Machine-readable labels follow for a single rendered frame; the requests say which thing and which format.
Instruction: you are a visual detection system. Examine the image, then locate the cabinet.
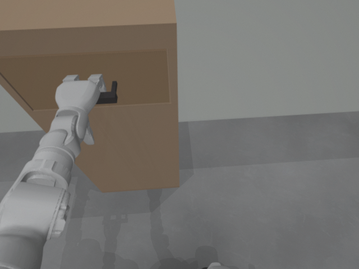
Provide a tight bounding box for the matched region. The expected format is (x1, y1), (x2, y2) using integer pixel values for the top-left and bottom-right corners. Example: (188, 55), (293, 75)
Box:
(0, 0), (180, 193)

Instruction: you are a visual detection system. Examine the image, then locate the robot left upper arm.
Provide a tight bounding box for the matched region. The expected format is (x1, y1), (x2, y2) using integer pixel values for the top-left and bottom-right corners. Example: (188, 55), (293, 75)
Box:
(0, 182), (71, 269)

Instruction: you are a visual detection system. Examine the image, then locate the left robot forearm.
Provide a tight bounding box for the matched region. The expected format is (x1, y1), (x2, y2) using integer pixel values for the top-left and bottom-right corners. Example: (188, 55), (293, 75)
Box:
(0, 106), (89, 222)

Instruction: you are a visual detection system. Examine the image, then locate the drawer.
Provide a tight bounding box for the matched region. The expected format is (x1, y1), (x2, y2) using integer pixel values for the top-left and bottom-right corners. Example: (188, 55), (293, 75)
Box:
(0, 49), (169, 110)

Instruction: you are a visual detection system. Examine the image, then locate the handle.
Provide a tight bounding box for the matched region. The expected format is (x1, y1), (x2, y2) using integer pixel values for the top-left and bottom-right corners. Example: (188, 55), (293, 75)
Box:
(96, 81), (118, 104)

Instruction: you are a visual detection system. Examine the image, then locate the left robot hand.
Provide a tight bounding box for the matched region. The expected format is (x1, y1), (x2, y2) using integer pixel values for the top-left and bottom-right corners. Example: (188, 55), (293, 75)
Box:
(55, 74), (107, 145)

